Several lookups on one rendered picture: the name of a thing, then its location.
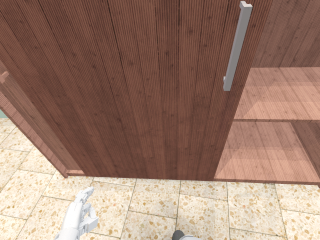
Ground wardrobe door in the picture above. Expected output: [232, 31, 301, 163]
[0, 60, 81, 170]
[0, 0, 273, 181]

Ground left robot hand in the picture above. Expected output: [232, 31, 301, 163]
[60, 186, 99, 236]

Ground robot left forearm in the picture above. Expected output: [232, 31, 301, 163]
[54, 228, 80, 240]

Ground robot right foot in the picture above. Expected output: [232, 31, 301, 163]
[172, 230, 185, 240]

